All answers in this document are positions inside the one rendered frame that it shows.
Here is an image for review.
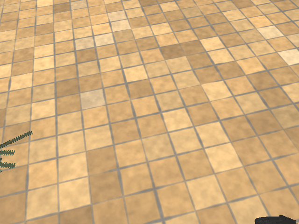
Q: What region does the right robot hand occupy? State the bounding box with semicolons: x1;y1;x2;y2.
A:
254;215;297;224

